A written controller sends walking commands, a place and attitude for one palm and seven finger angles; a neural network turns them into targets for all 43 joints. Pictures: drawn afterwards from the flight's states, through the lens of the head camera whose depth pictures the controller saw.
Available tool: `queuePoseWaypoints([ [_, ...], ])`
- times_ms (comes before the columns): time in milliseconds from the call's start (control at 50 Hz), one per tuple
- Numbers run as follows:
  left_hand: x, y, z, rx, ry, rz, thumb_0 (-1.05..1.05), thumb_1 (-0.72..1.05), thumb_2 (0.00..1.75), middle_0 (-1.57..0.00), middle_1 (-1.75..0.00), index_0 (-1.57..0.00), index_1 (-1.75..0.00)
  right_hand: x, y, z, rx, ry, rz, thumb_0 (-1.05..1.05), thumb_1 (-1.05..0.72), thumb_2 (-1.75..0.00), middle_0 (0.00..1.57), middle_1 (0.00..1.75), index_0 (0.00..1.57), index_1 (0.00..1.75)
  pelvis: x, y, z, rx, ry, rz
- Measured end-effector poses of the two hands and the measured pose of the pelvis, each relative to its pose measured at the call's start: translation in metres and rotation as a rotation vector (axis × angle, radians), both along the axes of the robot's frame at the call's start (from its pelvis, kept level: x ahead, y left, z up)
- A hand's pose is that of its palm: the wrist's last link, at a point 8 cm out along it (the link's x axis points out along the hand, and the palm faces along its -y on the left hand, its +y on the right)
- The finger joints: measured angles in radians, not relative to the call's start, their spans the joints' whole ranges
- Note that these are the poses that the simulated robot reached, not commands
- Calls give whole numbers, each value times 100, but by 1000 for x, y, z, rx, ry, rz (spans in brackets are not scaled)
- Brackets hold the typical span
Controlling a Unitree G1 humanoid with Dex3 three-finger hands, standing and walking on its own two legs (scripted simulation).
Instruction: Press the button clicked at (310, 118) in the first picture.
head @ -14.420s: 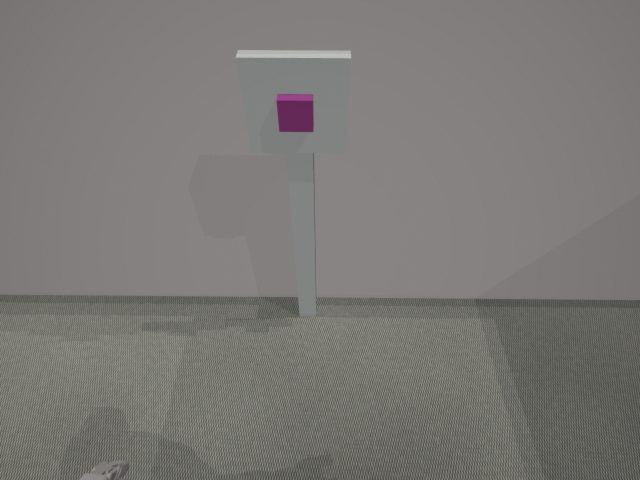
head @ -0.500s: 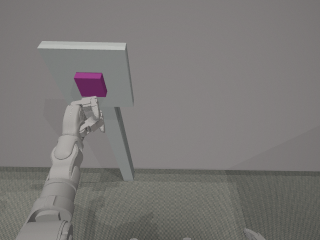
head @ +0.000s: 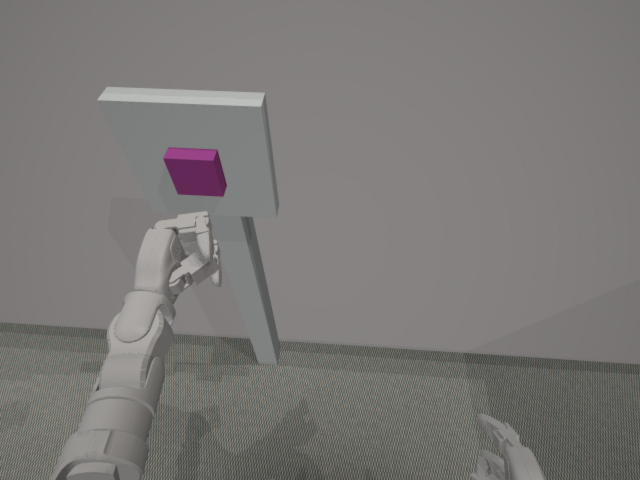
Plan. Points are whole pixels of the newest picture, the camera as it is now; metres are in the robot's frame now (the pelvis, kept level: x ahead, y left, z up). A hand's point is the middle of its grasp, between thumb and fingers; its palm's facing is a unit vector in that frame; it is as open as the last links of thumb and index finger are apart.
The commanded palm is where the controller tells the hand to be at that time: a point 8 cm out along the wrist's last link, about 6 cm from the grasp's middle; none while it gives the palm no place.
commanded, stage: draw the hand back to the body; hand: left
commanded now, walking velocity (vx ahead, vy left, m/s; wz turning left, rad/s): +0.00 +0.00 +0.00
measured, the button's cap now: (197, 171) +0.49 +0.19 +0.11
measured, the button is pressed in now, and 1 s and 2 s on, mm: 0 0 0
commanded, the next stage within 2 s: step back with the hand held close in 1.40 s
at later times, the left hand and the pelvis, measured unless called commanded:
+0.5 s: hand (137, 307) +0.27 +0.19 +0.13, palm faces +0.07 -0.99 -0.15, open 3.1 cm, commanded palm +0.23 +0.25 +0.15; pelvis +0.00 +0.00 +0.02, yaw +0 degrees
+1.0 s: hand (27, 341) +0.21 +0.24 +0.19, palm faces +0.34 -0.87 -0.35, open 3.1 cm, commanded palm +0.15 +0.29 +0.20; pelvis +0.01 +0.02 +0.04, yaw +0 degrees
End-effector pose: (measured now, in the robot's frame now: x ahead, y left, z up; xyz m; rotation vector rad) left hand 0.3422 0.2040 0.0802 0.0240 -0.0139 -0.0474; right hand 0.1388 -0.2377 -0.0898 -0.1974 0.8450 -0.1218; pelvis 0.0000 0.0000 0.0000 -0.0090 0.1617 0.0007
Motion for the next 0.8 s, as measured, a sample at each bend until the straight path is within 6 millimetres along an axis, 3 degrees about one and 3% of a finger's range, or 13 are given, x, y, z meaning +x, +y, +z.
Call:
queuePoseWaypoints([
  [80, -7, 4, 11, 7, -12, 1, 2, 90, 90, -130, -150, -129, -150, -10, -3, 2, 17, 4, -33, 1, -90, -90, 20, 30, 20, 30, 4, -1, 4, 5, -12, -17],
  [200, -33, 22, 23, 9, -1, 25, 1, 90, 90, -130, -150, -129, -150, -13, -7, 9, 18, -8, -48, 1, -90, -90, 20, 30, 20, 30, 8, -2, 11, 7, -43, -22],
  [440, -89, 35, 49, 17, -17, 25, 1, 90, 90, -130, -150, -130, -150, 30, 3, 39, -1, -195, 21, 1, -90, -90, 20, 30, 20, 30, 4, 1, 17, 0, -103, 3],
  [540, -109, 44, 67, 176, -31, 172, 1, 89, 90, -130, -150, -130, -150, 46, 15, 52, -5, -237, 47, 1, -90, -90, 20, 30, 20, 30, 3, 2, 24, 1, -142, 0],
  [800, -149, 64, 95, 287, -53, 338, 1, 89, 90, -130, -150, -130, -150, 49, 42, 52, 26, -180, 101, 1, -90, -90, 21, 30, 20, 30, 9, 11, 38, 1, -213, 1],
])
